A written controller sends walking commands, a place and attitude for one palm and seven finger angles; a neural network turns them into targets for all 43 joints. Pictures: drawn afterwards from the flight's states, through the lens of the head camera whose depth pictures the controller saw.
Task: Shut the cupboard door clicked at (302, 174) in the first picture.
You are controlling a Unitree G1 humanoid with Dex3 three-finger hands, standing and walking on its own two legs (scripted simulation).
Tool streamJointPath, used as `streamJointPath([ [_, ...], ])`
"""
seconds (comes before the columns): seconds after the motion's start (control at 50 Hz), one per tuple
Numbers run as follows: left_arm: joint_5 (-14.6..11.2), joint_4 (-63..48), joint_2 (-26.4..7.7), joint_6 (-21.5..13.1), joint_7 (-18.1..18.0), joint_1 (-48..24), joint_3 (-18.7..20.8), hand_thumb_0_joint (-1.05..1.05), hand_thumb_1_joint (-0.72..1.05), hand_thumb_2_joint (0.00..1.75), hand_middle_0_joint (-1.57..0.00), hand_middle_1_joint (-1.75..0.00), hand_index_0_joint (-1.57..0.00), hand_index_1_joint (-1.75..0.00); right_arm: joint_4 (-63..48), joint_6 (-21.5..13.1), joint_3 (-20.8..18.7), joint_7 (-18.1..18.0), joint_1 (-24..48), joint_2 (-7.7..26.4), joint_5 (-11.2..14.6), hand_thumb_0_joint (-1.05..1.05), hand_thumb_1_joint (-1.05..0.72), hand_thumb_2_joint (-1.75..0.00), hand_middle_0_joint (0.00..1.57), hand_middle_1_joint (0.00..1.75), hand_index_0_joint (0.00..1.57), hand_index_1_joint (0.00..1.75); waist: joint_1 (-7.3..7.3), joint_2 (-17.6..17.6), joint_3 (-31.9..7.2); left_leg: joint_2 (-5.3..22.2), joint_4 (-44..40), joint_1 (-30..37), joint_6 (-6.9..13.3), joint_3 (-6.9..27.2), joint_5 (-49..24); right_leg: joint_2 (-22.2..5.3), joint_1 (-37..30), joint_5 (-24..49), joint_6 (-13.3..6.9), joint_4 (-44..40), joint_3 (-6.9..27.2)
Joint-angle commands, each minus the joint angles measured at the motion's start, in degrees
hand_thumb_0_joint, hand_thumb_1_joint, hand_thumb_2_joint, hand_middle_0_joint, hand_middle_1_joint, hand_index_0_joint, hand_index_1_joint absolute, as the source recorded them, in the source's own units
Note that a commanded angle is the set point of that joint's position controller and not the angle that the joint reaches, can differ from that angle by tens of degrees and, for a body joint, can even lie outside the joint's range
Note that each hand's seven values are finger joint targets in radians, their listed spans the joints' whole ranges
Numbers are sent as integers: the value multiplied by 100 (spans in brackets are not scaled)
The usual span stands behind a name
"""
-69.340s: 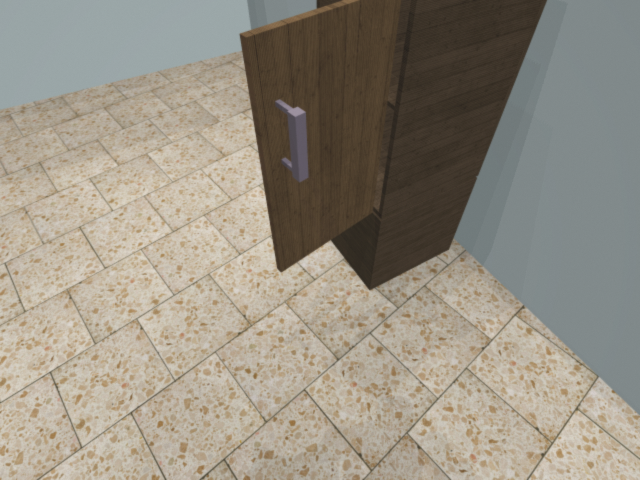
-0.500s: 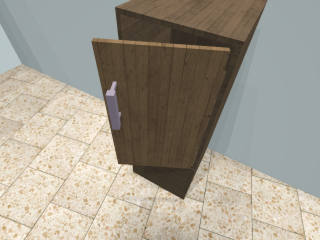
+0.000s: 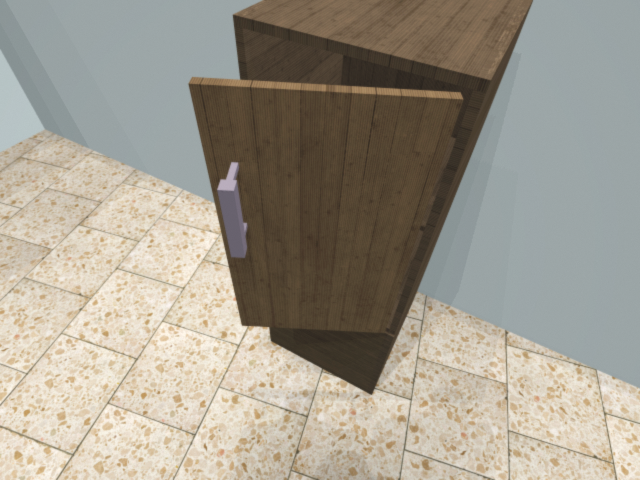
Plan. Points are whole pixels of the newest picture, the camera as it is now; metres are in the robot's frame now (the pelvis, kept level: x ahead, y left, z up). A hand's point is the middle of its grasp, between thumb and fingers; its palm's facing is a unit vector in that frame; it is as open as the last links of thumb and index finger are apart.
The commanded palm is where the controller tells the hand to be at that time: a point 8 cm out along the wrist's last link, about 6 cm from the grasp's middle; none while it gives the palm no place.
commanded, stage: look again from close up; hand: left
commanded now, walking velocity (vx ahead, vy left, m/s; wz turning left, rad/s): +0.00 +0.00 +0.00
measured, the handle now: (236, 211) +0.47 +0.16 +0.06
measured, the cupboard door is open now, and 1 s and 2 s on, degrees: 26 26 26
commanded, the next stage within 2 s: raise the hand and make a fist in 0.30 s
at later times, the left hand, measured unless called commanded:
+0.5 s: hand out of the picture +0.05 +0.17 -0.13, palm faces +0.17 -0.96 -0.23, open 7.2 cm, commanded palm +0.10 +0.19 -0.06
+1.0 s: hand (202, 458) +0.15 +0.15 -0.02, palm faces +0.10 -0.99 -0.06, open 5.3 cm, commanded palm +0.14 +0.20 -0.02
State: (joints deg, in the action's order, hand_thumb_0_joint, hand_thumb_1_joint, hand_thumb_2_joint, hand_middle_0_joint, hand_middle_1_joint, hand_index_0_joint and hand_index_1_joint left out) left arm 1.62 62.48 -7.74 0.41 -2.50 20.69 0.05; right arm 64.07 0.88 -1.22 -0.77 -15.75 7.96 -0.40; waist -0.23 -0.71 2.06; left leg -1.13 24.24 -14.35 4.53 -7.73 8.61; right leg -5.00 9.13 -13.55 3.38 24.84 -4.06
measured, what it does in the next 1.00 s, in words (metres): lowers itself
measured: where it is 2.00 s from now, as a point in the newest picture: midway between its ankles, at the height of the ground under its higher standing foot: outside the picture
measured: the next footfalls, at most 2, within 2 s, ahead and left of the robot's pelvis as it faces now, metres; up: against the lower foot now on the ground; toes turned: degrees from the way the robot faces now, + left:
none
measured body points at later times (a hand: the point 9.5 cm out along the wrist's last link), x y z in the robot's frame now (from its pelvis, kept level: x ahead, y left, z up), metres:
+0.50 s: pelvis -0.01 -0.02 -0.01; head +0.00 -0.01 +0.44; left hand +0.04 +0.22 -0.12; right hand +0.01 -0.25 -0.14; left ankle +0.06 +0.07 -0.74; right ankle +0.00 -0.15 -0.74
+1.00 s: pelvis +0.00 -0.05 -0.09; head +0.04 -0.04 +0.36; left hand +0.14 +0.20 -0.02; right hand +0.25 -0.25 -0.13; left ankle +0.06 +0.06 -0.74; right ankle +0.00 -0.15 -0.74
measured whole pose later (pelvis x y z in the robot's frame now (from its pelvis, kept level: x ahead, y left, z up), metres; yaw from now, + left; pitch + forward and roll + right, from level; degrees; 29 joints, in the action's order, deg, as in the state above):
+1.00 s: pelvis +0.00 -0.05 -0.09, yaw +4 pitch +11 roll -3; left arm -15.7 -8.3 -13.8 -27.1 15.2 33.1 7.2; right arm 27.9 -15.1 0.4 -2.3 -9.4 13.0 1.3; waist 3.3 1.4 -7.9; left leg 0.8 68.0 -52.4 0.1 3.9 27.0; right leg 2.3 43.2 -33.7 -3.1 65.3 -7.6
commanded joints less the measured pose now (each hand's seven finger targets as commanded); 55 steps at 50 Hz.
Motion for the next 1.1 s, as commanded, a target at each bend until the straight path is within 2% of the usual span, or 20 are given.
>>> streamJointPath([
  [0.0,-15,-95,-376,-91,-47,515,65,0,90,90,-20,-30,-20,-30,-172,-101,-127,-9,-222,582,-2,0,-90,-90,20,30,20,30,20,56,377,750,-943,-25,-276,1099,1248,-144,519,-211,-328,-476,313],
  [0.36,-20,-28,-256,-123,-40,597,98,0,90,90,-20,-30,-20,-30,-56,-98,-118,-24,-410,361,-9,0,-90,-90,20,30,20,30,13,38,377,695,-792,-26,-298,995,1131,-146,691,-396,-377,-576,386],
  [0.38,64,8,-570,-189,-195,535,13,0,90,90,-20,-30,-20,-30,-558,-172,-39,14,61,686,-46,0,-90,-90,20,30,20,30,137,-483,571,738,281,-421,-455,777,605,-236,694,145,-483,-520,467],
  [0.4,-787,-9756,-3224,-1654,-114,-4592,1361,0,90,90,-20,-30,-20,-30,-2580,-1121,-104,-473,-178,1953,116,0,-90,-90,20,30,20,30,-1068,233,-1905,435,-73,1552,-215,713,-288,514,804,617,-524,293,-41],
  [0.42,-837,-8361,-1212,-1302,-302,-1061,82,0,90,90,-22,-32,-22,-32,-2456,-1685,103,-475,-109,1312,284,0,-90,-90,20,30,20,30,-159,1787,-3051,593,-303,1993,-441,1068,358,671,861,-337,-588,655,-252],
  [0.44,-889,-7482,-284,-496,-510,312,-201,0,90,90,-24,-34,-24,-34,-2332,-1947,80,-437,239,1186,316,0,-90,-90,20,30,20,30,-98,1816,-1901,685,-605,973,-814,1466,1326,745,1181,-853,-549,1255,-377],
  [0.46,-990,-6456,390,-180,-560,517,-760,0,90,90,-25,-36,-25,-36,-2105,-2080,186,-402,367,1074,518,0,-90,-90,20,30,20,30,-165,907,-530,483,-652,-214,-648,1425,2167,627,1649,-794,-509,1350,-323],
  [0.48,-1083,-7058,460,-447,-512,229,-918,0,90,90,-27,-38,-27,-38,-2457,-2253,58,-351,317,1261,483,0,-90,-90,20,30,20,30,-280,913,116,358,-283,-519,-484,1344,2320,572,1684,-875,-498,883,-264],
  [0.5,-1019,-6903,45,-731,-489,191,-607,0,90,90,-29,-40,-29,-40,-2550,-2409,14,-320,344,1368,392,0,-90,-90,20,30,20,30,-382,784,105,226,120,-621,-454,1310,2227,518,1881,-1115,-477,656,-178],
  [0.54,-1003,-6179,-499,-1402,-258,170,104,0,90,90,-33,-44,-33,-44,-2803,-2487,-130,-185,323,1475,222,0,-90,-90,20,30,20,30,-362,-332,34,40,928,-1276,-499,1271,2191,498,2634,-1874,-460,845,-106],
  [0.58,-1249,-5229,-157,-2298,428,1058,237,0,90,90,-36,-48,-36,-48,-3087,-2510,-275,-52,524,1362,111,0,-90,-90,20,30,20,30,11,-1571,-121,15,1833,-2167,-530,1024,1954,514,3321,-2587,-473,1399,-49],
  [0.62,-1622,-5116,-476,-3204,1343,1504,746,0,90,90,-40,-52,-40,-52,-3403,-2393,-404,74,649,1380,103,0,-90,-90,20,30,20,30,278,-1798,-580,-61,2594,-2967,-549,852,1678,378,3234,-2771,-521,1711,504],
  [0.66,-1789,-5407,-1107,-3655,2130,1508,1276,0,90,90,-44,-56,-44,-56,-3878,-2233,-457,166,778,1386,206,0,-90,-90,20,30,20,30,442,-814,-1003,-154,2991,-3303,-514,737,1745,271,3009,-2723,-612,2056,912],
  [0.7,-1858,-6147,-1289,-3309,2296,1607,1384,0,90,90,-47,-60,-47,-60,-4405,-2056,-439,118,1089,1394,292,0,-90,-90,20,30,20,30,593,285,-1176,-148,2814,-3053,-408,751,1913,402,3135,-2752,-647,2216,883],
  [0.72,-1948,-6597,-1256,-3060,2246,1435,1347,0,90,90,-49,-62,-49,-62,-4540,-1967,-395,72,1144,1363,334,0,-90,-90,20,30,20,30,558,465,-1204,-111,2659,-2881,-379,835,2144,439,3183,-2747,-637,2212,815],
  [0.78,-1950,-7996,-1291,-2741,1762,902,1332,0,90,90,-55,-68,-55,-68,-4703,-1804,-349,-89,885,1236,288,0,-90,-90,20,30,20,30,263,691,-1286,0,2841,-2719,-292,985,1946,541,3338,-2355,-571,2227,822],
  [0.84,-1776,-9085,-1281,-3151,1439,-26,971,0,90,90,-60,-74,-60,-74,-4524,-1829,-255,-177,581,1234,181,0,-90,-90,20,30,20,30,-141,716,-1436,105,3224,-2514,-203,1158,1340,705,3703,-1403,-546,2586,598],
  [0.92,-1766,-8579,-1117,-3332,1802,295,717,0,90,90,-68,-82,-68,-82,-4226,-1885,-209,-218,440,1243,183,0,-90,-90,20,30,20,30,-271,694,-1662,148,3559,-2453,-206,1172,816,729,3832,-626,-480,2784,482],
  [1.0,-1855,-8160,-1327,-2528,2197,823,1002,0,90,90,-75,-90,-75,-90,-4292,-1760,-200,-292,540,1220,289,0,-90,-90,20,30,20,30,-49,292,-1994,131,3438,-2540,-202,1123,690,649,3215,-485,-390,2495,644],
  [1.08,-2058,-8406,-1446,-1933,2113,1179,1534,0,90,90,-82,-98,-82,-98,-4401,-1592,-188,-331,620,1074,306,0,-90,-90,20,30,20,30,249,195,-2441,105,3178,-2210,-240,1095,106,550,2453,537,-295,2470,575],
])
